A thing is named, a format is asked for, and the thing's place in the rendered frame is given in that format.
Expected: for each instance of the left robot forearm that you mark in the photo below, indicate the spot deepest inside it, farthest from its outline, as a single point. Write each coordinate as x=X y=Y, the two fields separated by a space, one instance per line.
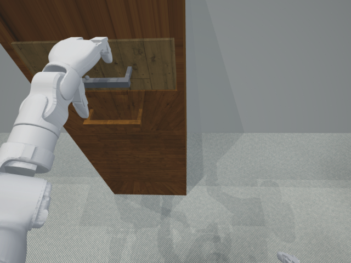
x=30 y=146

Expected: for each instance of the left robot hand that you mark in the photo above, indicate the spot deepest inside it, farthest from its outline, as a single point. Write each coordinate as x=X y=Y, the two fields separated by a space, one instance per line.
x=81 y=55

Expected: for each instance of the cabinet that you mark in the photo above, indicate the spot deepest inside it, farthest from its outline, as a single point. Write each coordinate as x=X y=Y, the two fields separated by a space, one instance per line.
x=150 y=160

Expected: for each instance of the robot left upper arm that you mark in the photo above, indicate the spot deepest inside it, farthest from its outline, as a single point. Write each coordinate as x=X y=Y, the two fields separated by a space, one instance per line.
x=24 y=204

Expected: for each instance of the drawer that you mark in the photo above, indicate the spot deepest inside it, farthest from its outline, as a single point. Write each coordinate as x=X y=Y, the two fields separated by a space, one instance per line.
x=153 y=61

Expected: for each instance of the right robot hand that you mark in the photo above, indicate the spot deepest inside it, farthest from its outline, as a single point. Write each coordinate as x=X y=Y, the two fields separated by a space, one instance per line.
x=286 y=258

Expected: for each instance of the handle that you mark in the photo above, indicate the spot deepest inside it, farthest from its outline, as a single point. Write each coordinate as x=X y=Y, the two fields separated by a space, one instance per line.
x=112 y=123
x=122 y=82

